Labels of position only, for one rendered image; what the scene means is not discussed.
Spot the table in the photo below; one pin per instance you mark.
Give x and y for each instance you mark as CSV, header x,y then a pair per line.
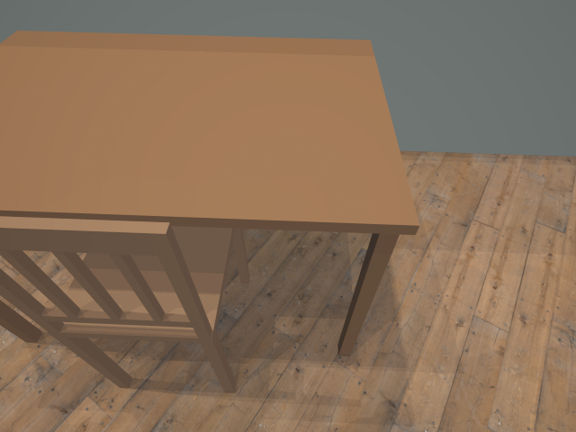
x,y
203,131

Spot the chair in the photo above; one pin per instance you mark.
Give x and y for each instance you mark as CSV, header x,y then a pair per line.
x,y
139,280

